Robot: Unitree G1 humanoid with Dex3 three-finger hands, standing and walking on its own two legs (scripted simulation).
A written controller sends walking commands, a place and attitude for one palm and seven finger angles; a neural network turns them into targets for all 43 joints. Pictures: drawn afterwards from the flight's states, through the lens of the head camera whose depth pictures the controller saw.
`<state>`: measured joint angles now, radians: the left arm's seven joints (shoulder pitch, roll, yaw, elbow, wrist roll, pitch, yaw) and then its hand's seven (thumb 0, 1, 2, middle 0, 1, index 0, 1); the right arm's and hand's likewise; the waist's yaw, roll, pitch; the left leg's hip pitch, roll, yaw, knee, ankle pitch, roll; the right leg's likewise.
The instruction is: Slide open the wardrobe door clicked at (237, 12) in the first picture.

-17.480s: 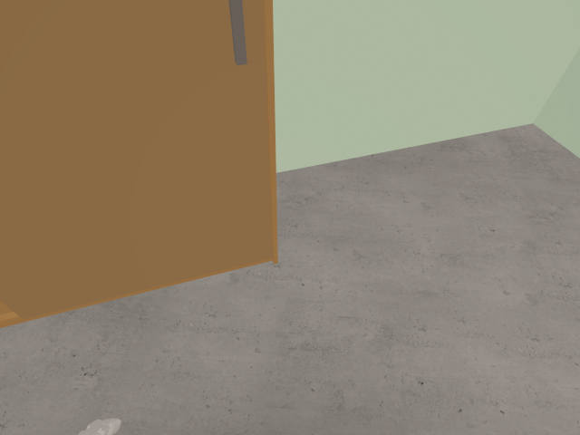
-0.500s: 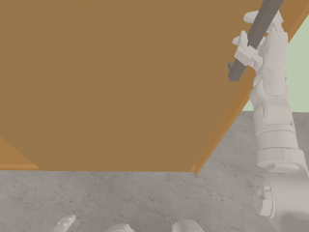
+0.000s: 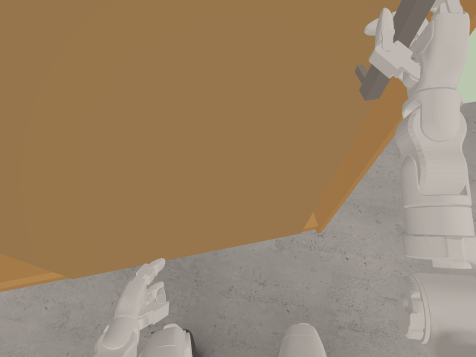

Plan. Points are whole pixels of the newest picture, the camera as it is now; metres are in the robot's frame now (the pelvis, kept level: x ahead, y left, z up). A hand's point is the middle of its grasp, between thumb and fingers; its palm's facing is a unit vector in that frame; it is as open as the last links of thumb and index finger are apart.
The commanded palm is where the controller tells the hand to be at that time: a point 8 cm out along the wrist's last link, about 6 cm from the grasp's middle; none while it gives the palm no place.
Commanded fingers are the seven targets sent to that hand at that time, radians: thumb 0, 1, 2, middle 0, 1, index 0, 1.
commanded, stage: step sideways, sliding the door along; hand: right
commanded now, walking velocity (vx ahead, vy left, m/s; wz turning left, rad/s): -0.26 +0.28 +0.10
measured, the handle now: (402, 5) +0.46 -0.25 +0.26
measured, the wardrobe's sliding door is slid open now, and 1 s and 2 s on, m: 0.08 0.41 0.53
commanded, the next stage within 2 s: stop walking and hold the door there in 1.80 s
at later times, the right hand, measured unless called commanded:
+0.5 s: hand (265, 64) +0.42 -0.08 +0.23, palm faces +0.31 +0.95 -0.08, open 6.7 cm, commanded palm +0.38 -0.05 +0.23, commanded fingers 0.00 -0.90 -0.90 0.45 1.40 0.45 1.40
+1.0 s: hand (105, 93) +0.39 +0.10 +0.23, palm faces +0.10 +0.99 -0.13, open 7.2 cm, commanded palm +0.37 +0.08 +0.21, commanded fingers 0.00 -0.90 -0.90 0.45 1.40 0.45 1.40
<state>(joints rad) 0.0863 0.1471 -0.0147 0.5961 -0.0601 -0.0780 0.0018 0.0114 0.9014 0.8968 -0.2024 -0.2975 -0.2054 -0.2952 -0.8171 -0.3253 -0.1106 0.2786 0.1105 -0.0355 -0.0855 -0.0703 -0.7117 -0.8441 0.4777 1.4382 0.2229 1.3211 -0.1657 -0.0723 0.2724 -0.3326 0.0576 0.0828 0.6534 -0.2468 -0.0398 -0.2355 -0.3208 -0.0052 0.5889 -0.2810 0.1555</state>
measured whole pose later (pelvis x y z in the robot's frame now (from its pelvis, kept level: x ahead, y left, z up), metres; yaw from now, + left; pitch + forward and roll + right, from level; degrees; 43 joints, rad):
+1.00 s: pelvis +0.02 +0.25 +0.01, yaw +4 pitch -4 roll +5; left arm 0.11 0.14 0.00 0.58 -0.03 -0.08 -0.02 0.01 0.90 0.90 -0.20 -0.30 -0.20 -0.29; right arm -0.43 -0.27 -0.09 -0.06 0.07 -0.11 -0.07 -0.03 -0.64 -0.77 0.51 1.44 0.17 1.25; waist -0.09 -0.08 0.21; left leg -0.34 0.01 0.05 0.71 -0.34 -0.05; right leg -0.17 -0.35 -0.13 0.48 -0.21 0.15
